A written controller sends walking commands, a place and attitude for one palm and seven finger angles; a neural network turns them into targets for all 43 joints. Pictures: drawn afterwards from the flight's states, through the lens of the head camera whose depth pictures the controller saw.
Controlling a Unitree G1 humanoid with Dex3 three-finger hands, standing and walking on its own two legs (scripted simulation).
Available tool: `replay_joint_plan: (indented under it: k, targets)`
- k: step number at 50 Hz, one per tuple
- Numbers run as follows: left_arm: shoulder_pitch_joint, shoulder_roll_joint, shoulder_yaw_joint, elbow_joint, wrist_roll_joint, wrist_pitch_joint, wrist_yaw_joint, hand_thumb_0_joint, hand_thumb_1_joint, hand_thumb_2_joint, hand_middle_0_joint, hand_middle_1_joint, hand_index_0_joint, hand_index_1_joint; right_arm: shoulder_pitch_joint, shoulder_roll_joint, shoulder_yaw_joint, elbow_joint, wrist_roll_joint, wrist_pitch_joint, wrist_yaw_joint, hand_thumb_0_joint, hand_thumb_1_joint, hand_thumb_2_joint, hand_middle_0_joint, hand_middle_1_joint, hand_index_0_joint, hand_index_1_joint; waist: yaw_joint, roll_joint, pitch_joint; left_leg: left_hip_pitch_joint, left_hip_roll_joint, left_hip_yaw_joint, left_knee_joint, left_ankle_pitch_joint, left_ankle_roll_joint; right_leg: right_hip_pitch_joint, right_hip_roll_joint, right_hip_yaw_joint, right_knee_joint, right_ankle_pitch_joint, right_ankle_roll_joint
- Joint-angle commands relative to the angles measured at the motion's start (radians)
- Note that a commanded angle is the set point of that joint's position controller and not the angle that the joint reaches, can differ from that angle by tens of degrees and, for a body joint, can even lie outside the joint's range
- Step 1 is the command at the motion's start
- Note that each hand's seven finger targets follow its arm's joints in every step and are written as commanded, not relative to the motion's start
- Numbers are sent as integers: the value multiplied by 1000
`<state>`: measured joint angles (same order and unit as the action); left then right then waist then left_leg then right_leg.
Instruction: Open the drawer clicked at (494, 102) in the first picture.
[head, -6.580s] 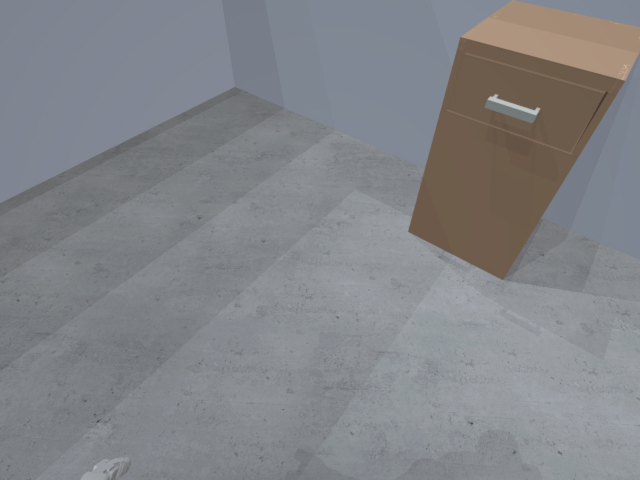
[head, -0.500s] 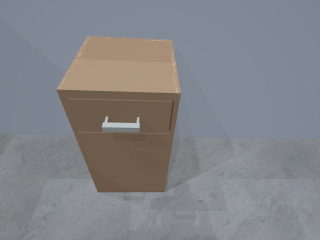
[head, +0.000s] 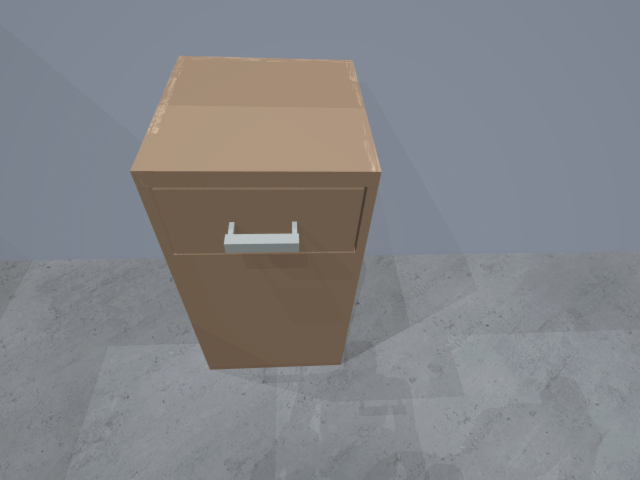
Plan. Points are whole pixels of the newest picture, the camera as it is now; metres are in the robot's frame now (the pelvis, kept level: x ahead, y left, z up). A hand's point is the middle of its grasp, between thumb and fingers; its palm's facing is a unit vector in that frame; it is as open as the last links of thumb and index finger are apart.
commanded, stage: shuffle to correct the standing spot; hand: left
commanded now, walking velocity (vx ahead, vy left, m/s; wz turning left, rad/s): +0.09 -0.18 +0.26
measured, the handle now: (262, 234) +0.56 +0.13 -0.08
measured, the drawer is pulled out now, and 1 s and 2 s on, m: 0.00 0.00 0.00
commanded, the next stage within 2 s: come to a stop and stand still in 0.34 s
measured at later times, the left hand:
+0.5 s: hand out of the picture +0.10 +0.08 -0.18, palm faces +0.12 -0.97 -0.19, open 7.2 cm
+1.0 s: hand out of the picture +0.08 +0.09 -0.18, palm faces +0.13 -0.97 -0.23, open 7.4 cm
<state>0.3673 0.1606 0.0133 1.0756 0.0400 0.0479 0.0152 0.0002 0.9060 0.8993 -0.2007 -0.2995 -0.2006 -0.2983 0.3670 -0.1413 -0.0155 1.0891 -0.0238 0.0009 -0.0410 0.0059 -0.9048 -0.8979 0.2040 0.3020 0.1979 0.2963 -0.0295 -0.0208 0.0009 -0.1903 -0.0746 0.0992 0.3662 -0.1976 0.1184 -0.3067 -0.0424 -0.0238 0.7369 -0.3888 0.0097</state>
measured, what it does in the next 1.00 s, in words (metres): steps to the right: right foot, then left foot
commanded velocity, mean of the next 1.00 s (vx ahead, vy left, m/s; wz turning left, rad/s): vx -0.03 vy -0.03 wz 0.03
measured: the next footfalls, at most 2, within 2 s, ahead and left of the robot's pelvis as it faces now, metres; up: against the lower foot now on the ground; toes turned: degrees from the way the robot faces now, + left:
right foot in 0.36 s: +0.12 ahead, -0.19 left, +0.00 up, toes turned +3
left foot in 0.62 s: +0.14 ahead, -0.01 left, +0.00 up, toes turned +11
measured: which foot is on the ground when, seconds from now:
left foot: down 0.00-0.38, up 0.40-0.60, down 0.62-1.00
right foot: up 0.00-0.34, down 0.36-1.00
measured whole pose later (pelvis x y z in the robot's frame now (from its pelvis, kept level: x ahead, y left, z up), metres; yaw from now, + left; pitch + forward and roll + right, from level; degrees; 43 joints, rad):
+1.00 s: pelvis +0.08 -0.09 -0.01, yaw +5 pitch -1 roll -1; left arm 0.29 0.17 0.02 0.99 0.03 0.02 0.05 0.00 0.90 0.90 -0.20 -0.30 -0.20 -0.30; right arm 0.17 -0.16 -0.03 0.98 -0.01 0.04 -0.02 0.00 -0.91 -0.90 0.20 0.30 0.20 0.30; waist 0.02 0.01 0.06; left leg -0.28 -0.01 0.12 0.56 -0.26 0.07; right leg -0.23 0.00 -0.09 0.55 -0.29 -0.02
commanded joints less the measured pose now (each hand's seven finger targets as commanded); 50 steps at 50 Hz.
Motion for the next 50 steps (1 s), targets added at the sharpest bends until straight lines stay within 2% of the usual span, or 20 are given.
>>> replay_joint_plan:
  k: [1, 9, 13, 16, 17, 19, 20, 21, 23, 26, 29, 30, 32, 33, 36, 41, 45, 48, 49, 50]
  targets:
    - [-41, 39, 12, -85, -4, -20, -7, 0, 900, 900, -200, -300, -200, -300, 88, -166, -35, -13, -1, -20, -24, 0, -900, -900, 200, 300, 200, 300, -11, 49, 60, 113, 351, -393, -187, -36, 72, -222, -35, 33, 60, 23, 9]
    - [-110, 28, 23, -110, -8, -11, -16, 0, 900, 900, -200, -300, -200, -300, 78, -179, -49, -11, -11, -18, -23, 0, -900, -900, 200, 300, 200, 300, -15, 114, 91, -1, 343, -359, -189, -93, 63, -185, -43, 25, 7, 77, 20]
    - [-108, 27, 28, -115, -9, -16, -22, 0, 900, 900, -200, -300, -200, -300, 53, -193, -59, -19, -15, -13, -18, 0, -900, -900, 200, 300, 200, 300, -10, 123, 87, -65, 322, -323, -142, -81, 44, -56, -11, -20, -138, 96, 14]
    - [-11, 53, 34, -83, -9, -25, -14, 0, 900, 900, -200, -300, -200, -300, 42, -175, -59, -18, -10, -6, -12, 0, -900, -900, 200, 300, 200, 300, 30, 41, 55, -168, 255, -253, -16, -125, -16, 162, 18, -35, -315, 197, 7]
    - [22, 74, 39, -77, -9, -32, -10, 0, 900, 900, -200, -300, -200, -300, 51, -152, -53, -21, -8, -6, -9, 0, -900, -900, 200, 300, 200, 300, 43, -20, 45, -234, 206, -194, 65, -176, -40, 241, -36, 31, -358, 169, -13]
    - [68, 159, 53, -73, -7, -33, 2, 0, 900, 900, -200, -300, -200, -300, 48, -75, -34, -50, -6, -7, -5, 0, -900, -900, 200, 300, 200, 300, 59, -223, 23, -373, 71, -3, 338, -342, -83, 302, -234, 272, -453, 75, -131]
    - [84, 172, 57, -80, -8, -30, 2, 0, 900, 900, -200, -300, -200, -300, 10, -86, -38, -66, -5, -2, -5, 0, -900, -900, 200, 300, 200, 300, 77, -203, 25, -378, 78, -5, 532, -432, -80, 243, -273, 316, -515, 6, -185]
    - [55, 144, 58, -84, -10, -32, 8, 0, 900, 900, -200, -300, -200, -300, -7, -100, -44, -69, -4, 6, -4, 0, -900, -900, 200, 300, 200, 300, 63, -227, 37, -378, 105, -33, 648, -411, -74, 180, -250, 329, -558, -45, -203]
    - [-34, 96, 53, -111, -10, -31, 11, 0, 900, 900, -200, -300, -200, -300, -20, -99, -44, -63, -7, 8, -1, 0, -900, -900, 200, 300, 200, 300, 27, -115, 91, -355, 145, -40, 699, -318, -83, 101, -211, 230, -541, 77, -217]
    - [-51, 76, 36, -108, -12, -60, 25, 0, 900, 900, -200, -300, -200, -300, -11, -18, -14, -56, 6, 4, 10, 0, -900, -900, 200, 300, 200, 300, 5, 28, 40, -197, 146, -51, 438, -255, -111, 84, -208, 129, -471, 466, -206]
    - [-42, 102, 32, -89, -26, -68, 27, 0, 900, 900, -200, -300, -200, -300, 20, -21, -5, -38, 17, 5, 6, 0, -900, -900, 200, 300, 200, 300, -2, -4, -4, -33, 117, -38, 148, -37, -129, 105, -176, 97, -371, 612, -161]
    - [-37, 103, 33, -86, -30, -66, 28, 0, 900, 900, -200, -300, -200, -300, 26, -47, -12, -41, 19, 5, 4, 0, -900, -900, 200, 300, 200, 300, -2, -10, -9, 12, 124, -51, 74, 64, -125, 103, -163, 89, -326, 632, -134]
    - [-3, 79, 34, -95, -33, -56, 31, 0, 900, 900, -200, -300, -200, -300, -21, -120, -27, -66, 13, 4, -1, 0, -900, -900, 200, 300, 200, 300, 29, 78, -18, 55, 230, -122, 107, 418, -85, 66, -100, 55, -280, 544, -67]
    - [12, 75, 33, -92, -29, -55, 37, 0, 900, 900, -200, -300, -200, -300, -42, -132, -28, -78, 9, 11, -2, 0, -900, -900, 200, 300, 200, 300, 36, 50, -16, 39, 244, -113, 140, 457, -77, 82, -85, 55, -281, 521, -55]
    - [20, 85, 28, -89, -22, -44, 41, 0, 900, 900, -200, -300, -200, -300, -85, -136, -32, -98, 11, 17, -2, 0, -900, -900, 200, 300, 200, 300, 40, 115, 30, 8, 253, -151, 95, 529, -44, 86, -64, 33, -234, 443, -37]
    - [33, 112, 32, -103, -19, -45, 44, 0, 900, 900, -200, -300, -200, -300, -102, -133, -40, -129, 7, 29, 4, 0, -900, -900, 200, 300, 200, 300, 31, -9, -80, 34, 193, -96, 184, 360, -79, 132, -134, 109, -251, 644, -75]
    - [-10, 119, 35, -126, -17, -38, 41, 0, 900, 900, -200, -300, -200, -300, -114, -116, -38, -135, 6, 34, 10, 0, -900, -900, 200, 300, 200, 300, 24, -54, -60, 12, 168, -92, 184, 221, -90, 96, -156, 124, -273, 563, -102]
    - [-26, 94, 27, -129, -17, -34, 37, 0, 900, 900, -200, -300, -200, -300, -123, -126, -31, -130, 3, 28, 15, 0, -900, -900, 200, 300, 200, 300, 28, 6, -11, -4, 217, -153, 64, 168, -62, 52, -79, 66, -270, 313, -56]
    - [48, 107, 13, -120, -15, -56, 66, 0, 900, 900, -200, -300, -200, -300, -190, -169, -39, -205, 26, 0, 16, 0, -900, -900, 200, 300, 200, 300, 52, -30, -18, -6, 226, -99, 240, 216, -78, 55, -115, 110, -310, 546, -28]
    - [-29, 165, 16, -176, -18, -62, 57, 0, 900, 900, -200, -300, -200, -300, -137, -117, -34, -220, 20, 15, 32, 0, -900, -900, 200, 300, 200, 300, 13, -119, -32, -81, 131, -69, 251, -127, -94, 43, -173, 186, -359, 228, -83]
